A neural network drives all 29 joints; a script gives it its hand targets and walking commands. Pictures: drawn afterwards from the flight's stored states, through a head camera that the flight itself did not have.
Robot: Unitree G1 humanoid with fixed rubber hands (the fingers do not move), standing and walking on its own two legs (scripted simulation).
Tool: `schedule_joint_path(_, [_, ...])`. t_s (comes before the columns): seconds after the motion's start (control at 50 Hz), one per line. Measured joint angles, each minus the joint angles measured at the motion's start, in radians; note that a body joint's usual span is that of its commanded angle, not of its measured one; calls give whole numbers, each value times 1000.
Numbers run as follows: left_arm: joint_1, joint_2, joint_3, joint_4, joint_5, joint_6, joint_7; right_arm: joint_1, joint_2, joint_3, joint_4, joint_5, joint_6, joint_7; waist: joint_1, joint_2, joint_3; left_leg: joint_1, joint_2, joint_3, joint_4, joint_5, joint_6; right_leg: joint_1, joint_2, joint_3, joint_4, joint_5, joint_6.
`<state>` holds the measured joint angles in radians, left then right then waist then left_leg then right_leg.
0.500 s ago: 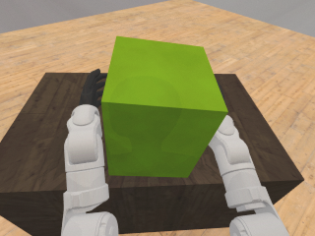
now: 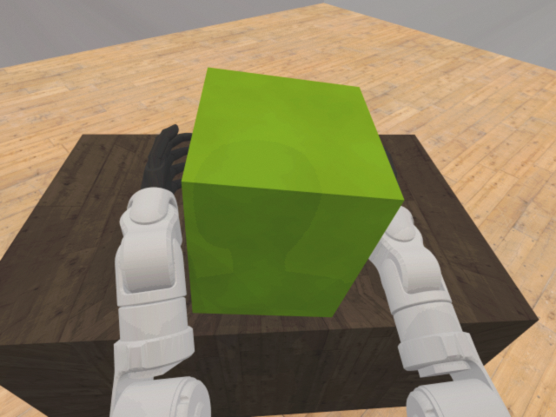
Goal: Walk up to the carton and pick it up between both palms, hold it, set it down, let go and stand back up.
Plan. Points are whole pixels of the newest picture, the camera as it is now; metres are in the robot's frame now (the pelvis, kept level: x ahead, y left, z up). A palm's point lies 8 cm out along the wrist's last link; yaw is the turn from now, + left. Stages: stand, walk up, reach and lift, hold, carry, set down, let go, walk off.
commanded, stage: hold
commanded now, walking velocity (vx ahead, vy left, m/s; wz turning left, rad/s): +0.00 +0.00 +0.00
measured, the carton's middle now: (274, 201) +0.36 +0.00 +0.16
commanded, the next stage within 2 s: none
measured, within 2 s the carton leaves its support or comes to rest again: neither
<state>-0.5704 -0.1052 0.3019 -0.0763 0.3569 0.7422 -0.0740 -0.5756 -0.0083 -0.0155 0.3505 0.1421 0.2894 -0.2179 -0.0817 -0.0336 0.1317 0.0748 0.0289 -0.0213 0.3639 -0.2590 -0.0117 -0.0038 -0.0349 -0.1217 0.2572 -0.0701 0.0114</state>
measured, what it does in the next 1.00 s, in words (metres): stands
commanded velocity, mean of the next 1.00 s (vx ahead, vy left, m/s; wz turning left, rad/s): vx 0.00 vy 0.00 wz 0.00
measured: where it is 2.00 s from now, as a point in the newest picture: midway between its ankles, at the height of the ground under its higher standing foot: outside the picture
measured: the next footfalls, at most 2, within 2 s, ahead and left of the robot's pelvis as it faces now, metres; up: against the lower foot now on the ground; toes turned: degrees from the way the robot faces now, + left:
none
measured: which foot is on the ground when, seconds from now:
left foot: down 0.00-1.00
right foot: down 0.00-1.00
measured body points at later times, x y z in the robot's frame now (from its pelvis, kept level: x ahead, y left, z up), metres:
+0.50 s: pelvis -0.01 -0.01 +0.00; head -0.03 +0.01 +0.45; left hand +0.37 +0.15 +0.20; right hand +0.37 -0.15 +0.17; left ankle -0.02 +0.12 -0.75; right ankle +0.06 -0.13 -0.75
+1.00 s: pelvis +0.00 +0.00 +0.00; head -0.02 +0.02 +0.45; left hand +0.37 +0.15 +0.20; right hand +0.37 -0.15 +0.17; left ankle -0.02 +0.12 -0.75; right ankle +0.06 -0.13 -0.75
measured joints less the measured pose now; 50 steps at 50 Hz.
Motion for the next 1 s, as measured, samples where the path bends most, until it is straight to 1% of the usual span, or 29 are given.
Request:
schedule_joint_path(0.14, [6, -3, -3, -3, 6, 8, -1, 5, -6, 8, 1, 11, 3, -2, 4, -3, 8, 6, 2, 3, 2, 2, -2, 4, 3, 3, 2, 2, -2])
schedule_joint_path(0.22, [-5, 0, 6, 21, 4, 0, -2, -7, -3, 1, 18, 0, 4, 0, 11, -4, 9, -3, 1, 6, 3, 6, -2, -8, 1, 6, 9, 4, -4])
schedule_joint_path(0.28, [-8, 9, 1, 17, -7, -3, 4, -11, 1, -2, 21, -2, -9, 1, 12, -4, 1, -14, 1, 4, 4, 9, -3, -20, 0, 5, 12, 5, -5])
schedule_joint_path(0.34, [-31, 12, 12, 49, -2, -8, 3, -30, 10, -20, 51, -17, -13, 6, 14, -6, -1, -16, 0, 3, 2, 12, -4, -23, 0, 3, 13, 6, -6])
schedule_joint_path(0.4, [-42, 13, 16, 63, -2, -7, 2, -36, 11, -26, 56, -21, -10, 7, 11, -6, -6, -20, -1, -2, -1, 16, -5, -26, -2, -1, 12, 7, -7])
schedule_joint_path(0.56, [-59, 11, 30, 92, 8, -14, -3, -57, 1, -24, 81, -15, -3, 6, 14, -3, -8, -18, 2, -1, -4, 16, -7, -26, 2, 0, 13, 5, -9])
schedule_joint_path(0.64, [-43, 14, 24, 71, 3, -17, -5, -48, 3, -15, 68, -10, -12, 2, 9, -5, -8, -17, 5, -3, -6, 16, -10, -22, 5, -3, 6, 7, -10])
schedule_joint_path(0.7, [-41, 15, 26, 76, 0, -25, -8, -43, 7, -17, 66, -15, -16, -1, 7, -7, -12, -18, 5, -5, -5, 14, -9, -22, 5, -5, 8, 5, -10])
schedule_joint_path(0.86, [-38, 15, 26, 69, 5, -14, -15, -34, 12, -15, 60, -13, -12, -4, 9, -8, -2, -11, 4, -4, -4, 12, -7, -15, 3, -4, 7, 3, -8])
schedule_joint_path(1.0, [-37, 16, 13, 52, -2, -17, -9, -27, 12, -23, 38, -10, -19, -1, 8, -6, 3, -18, 1, -4, 2, 7, -6, -18, 1, -3, 6, 3, -5])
